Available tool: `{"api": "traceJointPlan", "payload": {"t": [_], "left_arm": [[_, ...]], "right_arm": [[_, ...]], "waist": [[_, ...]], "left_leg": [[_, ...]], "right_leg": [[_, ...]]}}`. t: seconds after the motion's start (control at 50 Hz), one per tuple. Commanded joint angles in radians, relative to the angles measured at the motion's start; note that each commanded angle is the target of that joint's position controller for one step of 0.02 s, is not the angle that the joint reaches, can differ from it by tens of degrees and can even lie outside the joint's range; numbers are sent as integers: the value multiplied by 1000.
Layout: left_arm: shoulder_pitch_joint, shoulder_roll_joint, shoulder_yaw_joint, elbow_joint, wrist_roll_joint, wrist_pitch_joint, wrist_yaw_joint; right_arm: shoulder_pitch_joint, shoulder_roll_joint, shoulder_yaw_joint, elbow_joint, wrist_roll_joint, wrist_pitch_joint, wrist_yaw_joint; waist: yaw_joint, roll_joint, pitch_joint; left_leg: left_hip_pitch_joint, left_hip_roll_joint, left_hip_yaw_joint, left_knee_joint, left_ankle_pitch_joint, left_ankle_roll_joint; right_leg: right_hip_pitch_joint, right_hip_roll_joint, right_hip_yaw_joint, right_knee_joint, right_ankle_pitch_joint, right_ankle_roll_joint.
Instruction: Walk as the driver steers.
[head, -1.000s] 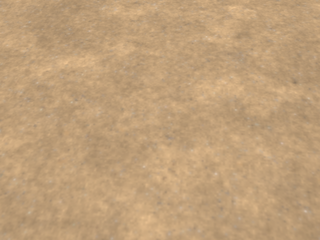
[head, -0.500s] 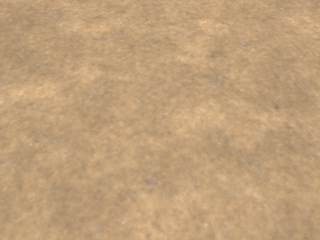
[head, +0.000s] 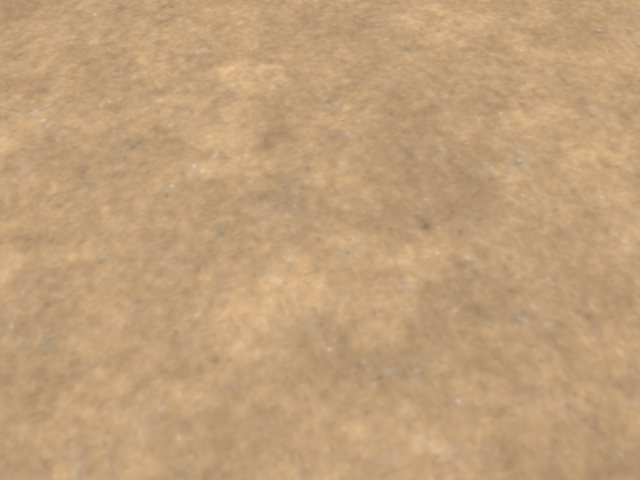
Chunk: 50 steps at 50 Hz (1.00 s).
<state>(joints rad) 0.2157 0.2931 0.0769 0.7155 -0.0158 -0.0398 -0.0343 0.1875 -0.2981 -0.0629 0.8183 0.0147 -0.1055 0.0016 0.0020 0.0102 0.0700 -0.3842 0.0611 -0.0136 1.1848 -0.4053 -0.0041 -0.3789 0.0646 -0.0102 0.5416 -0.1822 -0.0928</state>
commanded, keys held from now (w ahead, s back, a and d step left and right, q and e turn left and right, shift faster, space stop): w+e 0.92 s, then w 0.04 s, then no key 0.04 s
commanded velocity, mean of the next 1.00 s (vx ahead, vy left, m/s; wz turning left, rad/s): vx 0.50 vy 0.00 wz -0.59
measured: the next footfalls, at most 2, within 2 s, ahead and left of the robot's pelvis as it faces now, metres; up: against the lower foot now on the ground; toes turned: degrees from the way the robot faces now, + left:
left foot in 0.36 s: +0.40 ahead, +0.12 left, +0.00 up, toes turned -16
right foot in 0.88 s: +0.56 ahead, -0.23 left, +0.00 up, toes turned -34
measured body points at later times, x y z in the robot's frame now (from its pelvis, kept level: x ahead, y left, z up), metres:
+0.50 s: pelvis +0.29 +0.04 +0.00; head +0.31 +0.04 +0.45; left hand +0.45 +0.29 -0.11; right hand +0.36 -0.27 -0.09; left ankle +0.36 +0.13 -0.73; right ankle +0.17 -0.07 -0.64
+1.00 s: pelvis +0.51 -0.12 +0.00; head +0.54 -0.15 +0.44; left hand +0.80 +0.01 -0.09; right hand +0.43 -0.41 -0.12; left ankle +0.50 +0.08 -0.63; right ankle +0.53 -0.21 -0.73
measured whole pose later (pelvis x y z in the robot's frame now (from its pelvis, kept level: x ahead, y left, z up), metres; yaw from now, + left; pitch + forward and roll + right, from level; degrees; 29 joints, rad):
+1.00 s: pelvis +0.51 -0.12 +0.00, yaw -35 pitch +1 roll +1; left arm 0.19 0.30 0.07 0.62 -0.01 -0.04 -0.03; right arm 0.22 -0.32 -0.05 0.81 0.02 -0.10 0.01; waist -0.02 0.01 0.07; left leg -0.37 0.07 -0.01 1.19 -0.41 -0.01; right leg -0.40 0.07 -0.02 0.55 -0.18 -0.09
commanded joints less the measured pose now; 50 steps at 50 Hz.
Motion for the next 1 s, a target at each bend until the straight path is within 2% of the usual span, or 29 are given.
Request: {"api": "traceJointPlan", "payload": {"t": [0.02, 0.08, 0.18, 0.22, 0.28, 0.32, 0.34, 0.36, 0.38, 0.4, 0.42, 0.44, 0.46, 0.48, 0.52, 0.56, 0.64, 0.7, 0.78, 0.82, 0.84, 0.86, 0.88, 0.9, 0.92, 0.94, 0.96, 0.98, 1.0], "left_arm": [[14, 116, 28, -80, 15, -23, 14], [46, 148, 37, -71, 5, -28, 33], [112, 162, 43, -46, -3, -18, 52], [145, 164, 45, -30, -8, -14, 53], [164, 152, 44, -18, -10, -6, 58], [150, 152, 46, -19, -7, 2, 61], [136, 135, 40, -25, -6, 6, 60], [128, 89, 23, -37, 1, 4, 56], [202, 31, 5, -58, -1, 0, 55], [274, 39, -4, -78, -21, -7, 57], [228, 135, 17, -59, -29, -6, 57], [135, 162, 24, -72, -21, 0, 56], [89, 152, 26, -82, -9, 3, 54], [73, 139, 29, -88, -4, 6, 51], [87, 96, 24, -90, -14, 16, 41], [59, 70, 17, -110, -12, 23, 39], [-7, 55, 8, -135, -9, 17, 26], [-107, 35, -3, -160, -8, 7, 6], [-195, 39, -5, -205, -11, 8, -17], [-171, 70, 11, -213, -5, 12, -22], [-115, 97, 25, -205, -2, 17, -21], [14, 135, 48, -173, -3, 21, -16], [193, 195, 82, -123, -6, 29, 0], [226, 313, 102, -113, -17, 31, 18], [235, 294, 86, -154, -14, 11, 10], [214, 209, 59, -138, -2, -5, 2], [167, 180, 48, -128, 0, -14, 3], [82, 147, 34, -137, 4, -17, 5], [22, 119, 23, -150, 16, -18, 8]], "right_arm": [[-16, -127, -32, -82, -18, -19, -2], [-54, -87, -23, -95, -30, 5, -4], [-228, -48, -3, -145, -18, 1, 10], [-270, -59, -4, -163, -9, -5, 17], [-273, -93, -14, -172, -6, -18, 28], [-218, -115, -25, -161, -5, -28, 28], [-138, -129, -36, -138, -9, -32, 24], [-21, -163, -51, -118, -23, -38, 17], [118, -237, -69, -106, -40, -35, 10], [171, -239, -72, -74, -23, -19, 19], [121, -151, -48, -94, -8, -14, 19], [74, -112, -37, -103, -11, -4, 14], [30, -94, -29, -102, -20, 1, 13], [5, -72, -21, -95, -25, 1, 10], [-6, -66, -20, -81, -25, -5, 7], [4, -91, -28, -63, -20, -13, 6], [14, -128, -38, -44, -19, -8, 2], [41, -148, -40, -29, -14, 4, -2], [95, -185, -50, -3, 5, 27, -3], [90, -214, -59, -3, 16, 40, -8], [87, -231, -65, -5, 20, 47, -12], [75, -233, -65, -9, 25, 55, -16], [79, -204, -52, -15, 15, 54, -20], [164, -67, -7, -64, -40, 40, -9], [128, -77, 7, -93, -25, 1, 5], [10, -163, -17, -110, 23, -20, 16], [-16, -150, -10, -119, 30, -31, 18], [-12, -142, -10, -101, 9, -29, 9], [7, -150, -16, -87, -8, -18, 5]], "waist": [[-8, -62, -135], [-10, -43, -102], [55, -86, -53], [71, -92, -46], [63, -106, -49], [31, -138, -60], [-12, -141, -92], [-69, -110, -194], [-81, 73, -351], [-54, 344, -414], [-70, 205, -283], [-78, 121, -176], [-60, 70, -105], [-38, 80, -74], [-17, 110, -60], [-16, 90, -48], [-30, 56, -44], [-69, 46, -17], [-86, 47, 15], [-48, 73, -17], [-9, 90, -60], [70, 81, -128], [158, 36, -217], [78, -244, -298], [91, -231, -484], [130, -115, -368], [96, -87, -248], [46, -27, -169], [8, -42, -134]], "left_leg": [[-243, 61, -72, -71, 101, 2], [-234, 38, -46, -222, 193, -44], [-159, -29, -39, -573, 480, -65], [-127, -45, -48, -628, 510, -59], [-109, -51, -77, -695, 446, -34], [-40, -57, -68, -712, 357, -6], [70, -64, -47, -751, 355, 16], [277, 9, -99, -738, 344, 62], [633, 221, -385, -739, 235, 168], [766, 363, -773, -858, -33, 263], [666, 340, -724, -899, -186, 232], [540, 302, -565, -906, -118, 193], [416, 260, -444, -929, 11, 180], [342, 230, -361, -949, 105, 172], [268, 193, -237, -995, 202, 169], [262, 199, -162, -1026, 290, 190], [308, 191, -14, -1041, 442, 189], [326, 174, 86, -1038, 481, 164], [428, 212, 142, -1002, 564, 142], [474, 219, 179, -900, 852, 122], [484, 216, 198, -796, 1021, 112], [447, 196, 224, -620, 1099, 92], [276, 160, 236, -368, 970, 55], [-163, 24, 221, 5, 105, -5], [-354, -97, -20, 199, -217, -14], [-446, -32, -74, 211, -117, 6], [-438, 10, -58, 133, -23, 21], [-373, 49, -49, 54, 38, 11], [-290, 73, -49, -2, 66, -3]], "right_leg": [[285, -256, 404, -304, 155, -198], [202, -225, 321, -329, 258, -200], [137, -162, 265, -322, 122, -132], [148, -177, 300, -303, 85, -122], [233, -207, 379, -220, 66, -107], [261, -217, 421, -156, 111, -91], [250, -185, 414, -89, 158, -71], [193, -129, 366, 87, 162, -38], [-69, -13, 246, 412, -61, 30], [-323, 18, 187, 657, -425, 62], [-407, -50, 212, 755, -362, 71], [-414, -85, 172, 767, -282, 74], [-383, -117, 153, 730, -219, 77], [-350, -148, 155, 683, -176, 75], [-293, -176, 131, 637, -141, 77], [-320, -187, 120, 586, -97, 87], [-345, -190, 99, 402, 84, 99], [-299, -172, 39, 233, 204, 88], [-284, -149, -14, 113, 153, 53], [-202, -97, -61, 88, 51, 15], [-115, -59, -88, 85, 0, -9], [57, -16, -107, 38, 19, -42], [349, -11, -52, -2, 65, -84], [718, -278, 404, -8, 47, -224], [835, -412, 859, -196, -179, -356], [760, -388, 726, -246, -163, -280], [611, -352, 586, -250, -87, -242], [454, -314, 465, -245, 108, -206], [337, -283, 372, -249, 317, -190]]}}
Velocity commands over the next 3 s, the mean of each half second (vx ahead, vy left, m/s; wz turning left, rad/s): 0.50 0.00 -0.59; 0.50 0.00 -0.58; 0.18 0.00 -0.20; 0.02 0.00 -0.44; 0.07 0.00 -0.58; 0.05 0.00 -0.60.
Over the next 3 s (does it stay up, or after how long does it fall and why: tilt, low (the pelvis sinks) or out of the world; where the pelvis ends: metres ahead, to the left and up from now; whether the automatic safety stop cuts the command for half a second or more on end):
stays up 0.65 -0.33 0.01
